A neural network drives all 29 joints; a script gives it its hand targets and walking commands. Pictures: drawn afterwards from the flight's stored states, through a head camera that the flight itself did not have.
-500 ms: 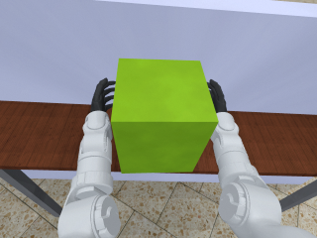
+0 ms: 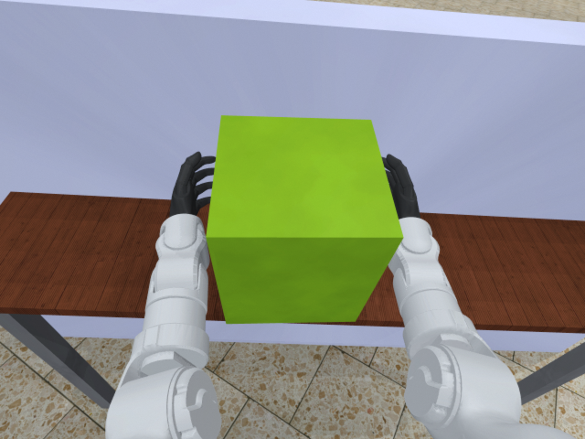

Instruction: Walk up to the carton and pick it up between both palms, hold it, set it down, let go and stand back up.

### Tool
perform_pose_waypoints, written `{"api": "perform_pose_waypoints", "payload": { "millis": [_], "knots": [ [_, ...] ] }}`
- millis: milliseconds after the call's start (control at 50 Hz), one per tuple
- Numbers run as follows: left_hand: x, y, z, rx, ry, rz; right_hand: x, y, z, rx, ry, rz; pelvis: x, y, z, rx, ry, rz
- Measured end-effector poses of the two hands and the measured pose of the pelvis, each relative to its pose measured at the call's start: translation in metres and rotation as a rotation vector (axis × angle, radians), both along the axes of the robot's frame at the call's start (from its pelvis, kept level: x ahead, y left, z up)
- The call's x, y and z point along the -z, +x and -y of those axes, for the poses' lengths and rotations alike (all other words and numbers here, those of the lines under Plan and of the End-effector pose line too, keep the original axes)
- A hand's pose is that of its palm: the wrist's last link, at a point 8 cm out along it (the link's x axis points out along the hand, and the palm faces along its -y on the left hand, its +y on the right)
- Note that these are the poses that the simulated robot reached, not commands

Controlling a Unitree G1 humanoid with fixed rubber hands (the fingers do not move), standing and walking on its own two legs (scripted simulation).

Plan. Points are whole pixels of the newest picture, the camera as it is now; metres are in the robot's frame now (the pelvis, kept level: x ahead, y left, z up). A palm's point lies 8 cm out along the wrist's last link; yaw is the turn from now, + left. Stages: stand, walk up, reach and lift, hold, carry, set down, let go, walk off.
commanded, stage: reach and lift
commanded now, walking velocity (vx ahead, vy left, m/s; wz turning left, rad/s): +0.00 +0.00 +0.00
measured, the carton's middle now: (294, 227) +0.40 +0.02 +0.07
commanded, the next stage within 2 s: none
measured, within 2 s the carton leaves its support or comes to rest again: neither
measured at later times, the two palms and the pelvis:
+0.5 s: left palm (168, 200) +0.37 +0.18 +0.15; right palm (405, 208) +0.38 -0.12 +0.15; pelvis -0.03 +0.01 +0.00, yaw +0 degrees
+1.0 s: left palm (158, 180) +0.35 +0.18 +0.20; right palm (418, 191) +0.37 -0.12 +0.19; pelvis -0.03 +0.01 +0.00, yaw +2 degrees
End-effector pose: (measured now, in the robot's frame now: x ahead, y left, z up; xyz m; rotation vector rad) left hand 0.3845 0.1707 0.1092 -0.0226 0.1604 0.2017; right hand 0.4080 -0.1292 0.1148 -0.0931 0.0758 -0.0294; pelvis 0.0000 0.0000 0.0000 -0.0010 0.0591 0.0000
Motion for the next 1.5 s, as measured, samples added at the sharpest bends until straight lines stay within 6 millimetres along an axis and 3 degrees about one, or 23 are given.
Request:
{"api": "perform_pose_waypoints", "payload": {
  "millis": [220,360,820,1160,1500],
  "knots": [
    [-0.024,-0.016,-0.003,0.008,-0.002,0.094,-0.028,-0.020,-0.003,0.012,-0.025,0.098,-0.001,-0.020,0.000,-0.010,0.000,0.043],
    [-0.029,-0.020,-0.007,0.021,-0.026,0.043,-0.030,-0.029,-0.007,0.029,-0.003,0.044,-0.001,-0.029,-0.003,-0.009,0.004,0.063],
    [-0.062,-0.028,-0.013,0.024,0.050,0.025,-0.055,-0.036,-0.014,0.028,0.044,0.027,0.000,-0.021,-0.008,-0.035,-0.006,0.146],
    [-0.104,-0.033,-0.010,0.036,0.058,0.011,-0.096,-0.042,-0.011,0.045,0.083,0.012,0.001,-0.030,-0.005,-0.040,-0.002,0.166],
    [-0.116,-0.039,-0.014,0.048,0.069,0.010,-0.116,-0.049,-0.015,0.053,0.094,0.009,0.002,-0.027,-0.013,-0.041,-0.011,0.185]
  ]
}}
